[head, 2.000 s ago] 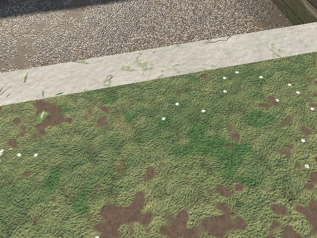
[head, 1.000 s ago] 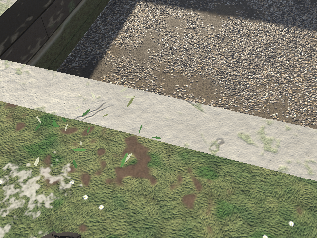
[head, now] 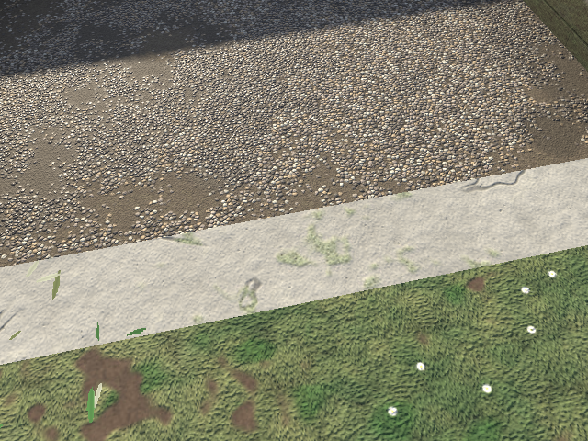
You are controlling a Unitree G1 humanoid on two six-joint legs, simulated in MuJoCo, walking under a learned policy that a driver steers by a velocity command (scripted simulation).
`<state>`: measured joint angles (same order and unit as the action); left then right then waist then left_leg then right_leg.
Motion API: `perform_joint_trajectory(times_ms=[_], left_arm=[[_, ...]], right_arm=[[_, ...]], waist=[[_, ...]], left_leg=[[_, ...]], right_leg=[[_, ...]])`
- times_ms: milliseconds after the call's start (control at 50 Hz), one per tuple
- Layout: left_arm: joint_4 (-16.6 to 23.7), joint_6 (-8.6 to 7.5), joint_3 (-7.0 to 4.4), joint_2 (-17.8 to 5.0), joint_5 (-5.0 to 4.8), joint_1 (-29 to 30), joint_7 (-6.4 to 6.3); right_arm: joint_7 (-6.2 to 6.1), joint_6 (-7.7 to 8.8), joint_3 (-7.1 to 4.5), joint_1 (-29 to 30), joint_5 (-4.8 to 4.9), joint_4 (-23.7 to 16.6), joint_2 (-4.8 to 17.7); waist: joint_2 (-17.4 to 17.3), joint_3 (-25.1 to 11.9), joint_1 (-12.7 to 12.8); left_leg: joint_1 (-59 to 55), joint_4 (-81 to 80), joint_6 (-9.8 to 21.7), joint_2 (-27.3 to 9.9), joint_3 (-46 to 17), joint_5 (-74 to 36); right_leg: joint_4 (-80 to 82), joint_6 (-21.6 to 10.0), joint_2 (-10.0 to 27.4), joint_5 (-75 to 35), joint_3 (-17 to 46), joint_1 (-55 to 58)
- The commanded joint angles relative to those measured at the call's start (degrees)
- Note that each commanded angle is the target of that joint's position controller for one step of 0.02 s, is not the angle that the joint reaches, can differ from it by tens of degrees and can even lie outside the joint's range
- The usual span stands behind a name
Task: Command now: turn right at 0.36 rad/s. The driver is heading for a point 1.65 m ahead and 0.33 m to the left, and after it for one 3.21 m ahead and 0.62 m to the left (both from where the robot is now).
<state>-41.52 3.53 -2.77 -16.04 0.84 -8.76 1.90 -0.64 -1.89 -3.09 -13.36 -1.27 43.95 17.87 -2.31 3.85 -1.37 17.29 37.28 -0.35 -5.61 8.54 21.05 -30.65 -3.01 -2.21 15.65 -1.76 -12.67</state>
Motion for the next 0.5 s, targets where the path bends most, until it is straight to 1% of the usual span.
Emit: perform_joint_trajectory(times_ms=[20,40,60,80,100,120,140,160,200,260,320,340,360,380,400,420,440,460,480,500], left_arm=[[1.8,-1.78,-3.28,-13.4,0.07,-8.1,-1.19],[1.7,-1.84,-1.84,-9.5,-0.06,-4.6,-1.45],[2.1,-1.71,-1.05,-7.3,0.10,-0.4,-1.75],[2.3,-1.87,-0.82,-6.9,-0.06,1.3,-2.27],[2.0,-2.06,-0.46,-6.1,-0.20,1.1,-2.53],[1.6,-2.24,-0.17,-5.7,-0.32,0.3,-2.56],[1.1,-2.47,-0.01,-5.6,-0.39,-0.3,-2.58],[0.6,-2.66,0.13,-5.5,-0.36,-0.8,-2.62],[-0.5,-2.77,0.34,-5.6,-0.09,-1.6,-2.74],[-2.1,-2.80,0.56,-5.9,0.35,-2.3,-2.80],[-3.5,-2.95,0.77,-5.9,0.44,-1.7,-2.95],[-3.9,-2.97,0.93,-5.6,0.23,-0.9,-3.07],[-4.3,-3.00,1.13,-5.3,-0.13,0.0,-3.19],[-4.7,-3.38,1.61,-4.1,-0.27,-0.7,-3.20],[-5.1,-3.68,1.93,-2.9,-0.22,-2.3,-3.01],[-6.6,-3.35,1.77,-2.2,-0.55,-4.9,-2.79],[-8.4,-3.15,1.65,-3.8,-0.01,-4.1,-3.02],[-9.3,-3.10,1.24,-4.7,-0.08,-3.3,-3.14],[-9.9,-3.18,1.16,-4.8,-0.27,-3.2,-3.08],[-10.7,-3.18,1.08,-4.7,-0.22,-3.3,-2.97]], right_arm=[[-0.96,-1.25,-0.61,2.0,0.03,-5.4,4.3],[-0.60,-1.60,-0.80,1.3,0.88,-4.4,4.2],[-0.25,-1.37,-0.98,0.0,1.16,-3.0,4.5],[-0.04,-1.18,-1.40,-0.9,0.46,-2.1,5.4],[0.21,-1.10,-1.48,-2.5,-0.10,-0.9,5.6],[0.42,-1.15,-1.40,-3.1,-0.04,-0.3,5.2],[0.55,-1.27,-1.21,-3.0,0.24,0.0,4.5],[0.58,-1.44,-0.98,-2.5,0.45,0.2,3.7],[0.42,-1.80,-0.59,-1.3,0.44,0.4,2.8],[-0.11,-1.83,-0.19,-0.4,0.46,1.2,2.1],[-0.92,-1.33,0.09,-1.5,0.91,2.7,1.7],[-1.16,-1.02,0.32,-2.6,0.94,3.5,1.1],[-1.34,-0.50,0.71,-4.0,0.74,4.5,0.4],[-1.60,0.28,0.72,-4.5,0.13,5.1,1.5],[-1.73,1.11,0.72,-4.6,-0.52,5.2,3.7],[-1.26,1.31,0.40,-0.3,0.66,5.8,5.6],[-0.61,1.66,0.96,1.2,0.83,5.7,2.7],[-0.38,1.98,1.25,0.4,0.77,6.4,1.8],[-0.53,2.00,1.23,-0.3,0.65,7.3,2.2],[-0.81,2.12,1.42,-1.1,0.75,8.3,1.8]], waist=[[12.1,-5.0,5.0],[10.6,-2.9,2.4],[10.0,-1.5,0.5],[11.5,-1.7,0.0],[11.3,-3.5,0.0],[9.6,-5.0,0.0],[8.5,-5.6,0.2],[8.1,-5.4,0.5],[8.9,-4.2,1.5],[9.5,-3.0,2.3],[8.9,-3.4,1.9],[8.0,-3.6,0.9],[6.6,-3.8,-0.5],[4.4,-5.0,-0.4],[1.0,-6.1,1.0],[-4.9,-3.1,4.6],[-3.3,-2.7,2.9],[-2.3,-1.7,1.8],[-2.4,-2.0,1.6],[-2.3,-1.7,1.5]], left_leg=[[11.7,18.4,-0.9,2.7,-8.1,14.0],[11.2,20.2,-0.6,2.5,-9.2,10.1],[10.5,18.8,-0.5,2.2,-9.7,5.7],[10.6,19.0,-0.6,2.7,-8.9,2.7],[9.4,19.7,-0.9,3.2,-8.6,1.3],[8.2,19.8,-1.2,3.6,-8.6,0.6],[7.5,18.7,-1.4,3.7,-8.7,0.2],[7.2,16.7,-1.6,3.7,-8.9,0.1],[6.1,11.4,-1.7,3.7,-9.0,0.6],[2.2,3.9,-0.9,4.4,-8.8,2.1],[-2.7,-3.5,0.0,5.3,-8.6,1.4],[-5.6,-8.6,0.4,5.4,-8.3,-1.9],[-10.3,-16.4,0.8,4.9,-8.7,-9.7],[-16.0,-19.6,1.2,1.7,-12.4,-16.4],[-18.9,-20.6,2.3,-3.9,-18.2,-22.0],[-10.8,-18.3,4.4,-4.6,-18.5,-23.4],[-8.2,-18.9,4.0,-3.2,-17.5,-19.1],[-7.6,-19.4,2.9,-1.5,-15.9,-16.7],[-7.7,-19.8,2.5,-0.7,-15.3,-15.6],[-8.1,-20.1,2.4,-0.4,-15.1,-15.5]], right_leg=[[14.4,-13.0,24.2,-29.3,25.6,6.3],[14.3,-12.3,20.2,-28.3,20.1,4.6],[14.9,-9.6,16.1,-25.5,15.9,3.7],[14.6,-8.2,13.7,-27.7,13.7,5.3],[13.8,-8.1,12.6,-32.9,12.0,6.8],[13.3,-8.1,12.5,-34.9,11.2,7.8],[13.3,-8.1,12.7,-34.5,11.0,8.5],[13.6,-8.1,12.9,-32.4,11.2,9.0],[14.2,-8.3,13.0,-26.9,12.1,8.8],[14.1,-8.7,13.2,-21.7,13.7,6.8],[12.9,-8.7,13.3,-20.8,15.5,5.0],[12.1,-7.9,12.8,-20.2,15.6,4.2],[11.2,-6.2,12.0,-19.0,15.2,2.2],[10.9,-3.8,11.0,-16.1,15.2,-0.8],[9.2,-1.9,8.2,-11.7,13.1,-2.6],[13.2,-1.2,3.6,-6.3,9.5,1.4],[13.4,-0.8,4.0,-7.1,9.5,5.2],[12.9,-0.9,4.5,-8.5,9.8,5.8],[12.6,-1.0,5.0,-9.9,9.9,6.5],[12.6,-1.1,5.2,-10.6,10.0,6.0]])
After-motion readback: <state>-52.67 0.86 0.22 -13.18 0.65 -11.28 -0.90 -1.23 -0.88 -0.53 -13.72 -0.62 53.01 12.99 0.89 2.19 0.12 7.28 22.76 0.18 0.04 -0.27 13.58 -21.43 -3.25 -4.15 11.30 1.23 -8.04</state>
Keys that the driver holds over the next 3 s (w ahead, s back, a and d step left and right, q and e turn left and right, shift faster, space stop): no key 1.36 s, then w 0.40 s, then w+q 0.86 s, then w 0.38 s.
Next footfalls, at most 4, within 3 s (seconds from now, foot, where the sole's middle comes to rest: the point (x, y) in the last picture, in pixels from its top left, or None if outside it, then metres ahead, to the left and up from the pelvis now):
0.38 left None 0.02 0.11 -0.77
2.14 left None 0.41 0.03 -0.77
2.66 right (321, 328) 0.74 -0.02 -0.77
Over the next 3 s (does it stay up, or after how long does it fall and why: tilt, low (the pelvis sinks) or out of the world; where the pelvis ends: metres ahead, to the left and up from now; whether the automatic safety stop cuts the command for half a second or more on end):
stays up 0.68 0.05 0.01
